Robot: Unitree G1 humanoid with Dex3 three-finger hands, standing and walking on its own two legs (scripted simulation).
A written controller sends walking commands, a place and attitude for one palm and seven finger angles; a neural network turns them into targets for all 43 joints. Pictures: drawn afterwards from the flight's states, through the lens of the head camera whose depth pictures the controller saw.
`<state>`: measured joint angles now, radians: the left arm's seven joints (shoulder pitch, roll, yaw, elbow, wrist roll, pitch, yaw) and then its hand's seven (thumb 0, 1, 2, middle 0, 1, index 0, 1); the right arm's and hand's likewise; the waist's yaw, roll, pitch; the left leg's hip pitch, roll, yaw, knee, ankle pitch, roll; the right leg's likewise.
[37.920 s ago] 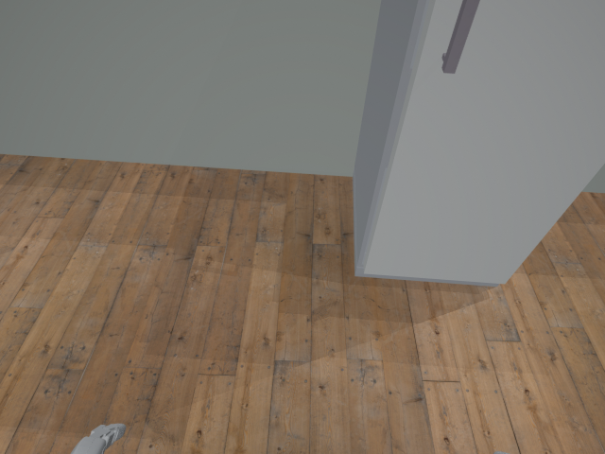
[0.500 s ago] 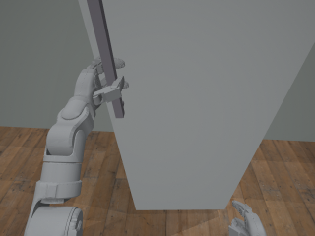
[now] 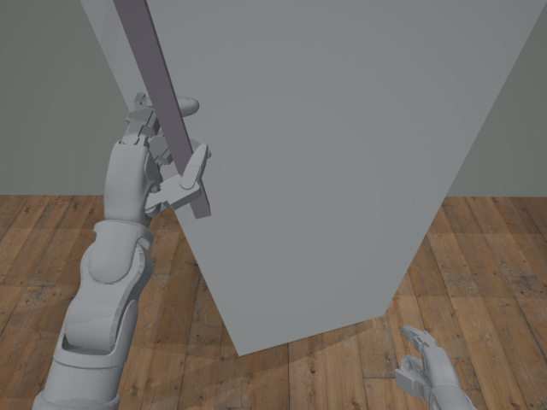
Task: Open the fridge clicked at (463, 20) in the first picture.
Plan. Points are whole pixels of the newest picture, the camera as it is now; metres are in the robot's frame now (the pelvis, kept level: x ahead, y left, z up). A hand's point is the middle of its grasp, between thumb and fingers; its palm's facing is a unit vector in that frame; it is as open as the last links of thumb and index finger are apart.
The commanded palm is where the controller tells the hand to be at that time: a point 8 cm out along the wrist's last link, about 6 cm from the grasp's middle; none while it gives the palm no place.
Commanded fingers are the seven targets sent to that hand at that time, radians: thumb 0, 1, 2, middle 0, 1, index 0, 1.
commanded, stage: walk backward, drawing the door open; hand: left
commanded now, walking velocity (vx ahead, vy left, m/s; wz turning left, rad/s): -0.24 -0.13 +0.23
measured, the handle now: (171, 112) +0.37 +0.12 +0.27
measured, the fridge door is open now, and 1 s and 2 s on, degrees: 17 30 55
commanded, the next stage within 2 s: none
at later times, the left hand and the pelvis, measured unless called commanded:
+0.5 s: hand (208, 218) +0.27 +0.08 +0.21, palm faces +0.11 -0.97 -0.23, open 7.6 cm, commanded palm +0.23 +0.13 +0.23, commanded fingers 0.00 0.90 0.90 -0.45 -1.40 -0.45 -1.40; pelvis -0.06 -0.05 -0.01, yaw +7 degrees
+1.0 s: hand (244, 239) +0.25 +0.04 +0.21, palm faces +0.50 -0.84 -0.19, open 7.3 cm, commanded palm +0.19 +0.07 +0.22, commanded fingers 0.00 0.90 0.90 -0.45 -1.40 -0.45 -1.40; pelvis +0.00 -0.23 -0.02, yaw +30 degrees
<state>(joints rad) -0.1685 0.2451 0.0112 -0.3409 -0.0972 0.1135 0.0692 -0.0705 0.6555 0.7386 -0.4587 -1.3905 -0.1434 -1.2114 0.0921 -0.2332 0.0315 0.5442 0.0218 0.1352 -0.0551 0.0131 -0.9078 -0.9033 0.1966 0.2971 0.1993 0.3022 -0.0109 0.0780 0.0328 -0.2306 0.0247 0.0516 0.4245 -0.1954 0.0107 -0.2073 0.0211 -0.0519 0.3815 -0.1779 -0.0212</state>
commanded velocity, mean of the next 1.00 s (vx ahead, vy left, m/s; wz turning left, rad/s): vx -0.12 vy -0.35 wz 0.66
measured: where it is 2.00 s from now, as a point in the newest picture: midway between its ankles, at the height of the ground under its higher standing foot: outside the picture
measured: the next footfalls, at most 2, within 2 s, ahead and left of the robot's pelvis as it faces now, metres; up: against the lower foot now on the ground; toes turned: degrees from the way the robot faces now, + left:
left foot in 0.72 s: -0.09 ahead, +0.03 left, +0.00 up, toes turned +22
right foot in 0.98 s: +0.10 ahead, -0.36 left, +0.00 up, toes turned +29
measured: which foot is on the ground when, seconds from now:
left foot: down 0.00-0.48, up 0.50-0.70, down 0.72-0.98, up 1.00-1.00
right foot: down 0.00-0.70, up 0.72-0.96, down 0.98-1.00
